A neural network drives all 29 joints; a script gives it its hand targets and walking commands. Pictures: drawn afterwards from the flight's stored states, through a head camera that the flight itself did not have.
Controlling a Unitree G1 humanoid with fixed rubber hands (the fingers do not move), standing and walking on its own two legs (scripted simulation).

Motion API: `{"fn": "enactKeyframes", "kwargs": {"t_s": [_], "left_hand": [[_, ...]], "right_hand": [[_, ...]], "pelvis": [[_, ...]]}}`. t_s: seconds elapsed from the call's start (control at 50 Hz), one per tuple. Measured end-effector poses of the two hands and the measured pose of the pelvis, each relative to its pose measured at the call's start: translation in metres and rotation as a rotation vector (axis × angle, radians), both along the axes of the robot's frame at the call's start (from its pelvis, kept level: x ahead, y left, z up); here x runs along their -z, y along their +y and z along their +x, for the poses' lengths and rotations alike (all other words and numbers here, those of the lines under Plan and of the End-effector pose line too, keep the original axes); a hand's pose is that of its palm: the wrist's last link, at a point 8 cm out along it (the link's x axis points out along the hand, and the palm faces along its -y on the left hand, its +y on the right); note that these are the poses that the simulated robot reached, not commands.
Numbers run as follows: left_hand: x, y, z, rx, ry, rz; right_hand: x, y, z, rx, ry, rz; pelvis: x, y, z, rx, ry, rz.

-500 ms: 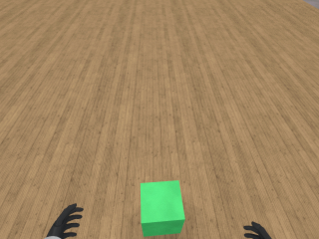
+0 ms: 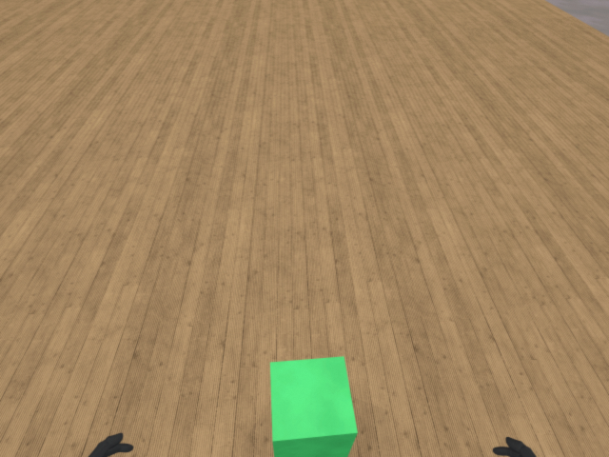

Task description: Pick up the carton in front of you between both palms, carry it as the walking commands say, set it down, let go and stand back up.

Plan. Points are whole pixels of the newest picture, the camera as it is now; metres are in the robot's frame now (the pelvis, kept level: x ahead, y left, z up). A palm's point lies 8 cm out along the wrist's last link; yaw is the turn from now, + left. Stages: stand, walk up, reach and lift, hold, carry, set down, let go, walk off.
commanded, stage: stand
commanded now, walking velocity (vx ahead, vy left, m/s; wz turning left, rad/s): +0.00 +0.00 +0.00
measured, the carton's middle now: (309, 412) +0.42 -0.01 -0.65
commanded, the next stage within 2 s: none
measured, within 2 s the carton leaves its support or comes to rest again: neither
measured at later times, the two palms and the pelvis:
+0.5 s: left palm out of the picture +0.06 +0.28 -0.09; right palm out of the picture +0.09 -0.32 -0.09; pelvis -0.02 -0.02 +0.01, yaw +1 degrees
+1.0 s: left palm out of the picture +0.04 +0.30 -0.09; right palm out of the picture +0.08 -0.32 -0.09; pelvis -0.03 -0.02 +0.01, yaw +1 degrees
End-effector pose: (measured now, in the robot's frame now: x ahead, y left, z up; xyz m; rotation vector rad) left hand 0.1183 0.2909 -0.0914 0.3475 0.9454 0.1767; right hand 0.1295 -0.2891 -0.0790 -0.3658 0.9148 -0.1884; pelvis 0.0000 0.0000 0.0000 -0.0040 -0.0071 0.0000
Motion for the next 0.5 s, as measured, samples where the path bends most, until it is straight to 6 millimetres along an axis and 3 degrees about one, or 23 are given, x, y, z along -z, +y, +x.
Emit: {"fn": "enactKeyframes", "kwargs": {"t_s": [0.5], "left_hand": [[0.002, -0.006, -0.054, -0.062, 0.084, 0.015]], "right_hand": [[0.007, -0.031, -0.04, -0.004, 0.103, -0.014]], "pelvis": [[-0.007, -0.02, -0.023, -0.024, -0.032, 0.003]]}}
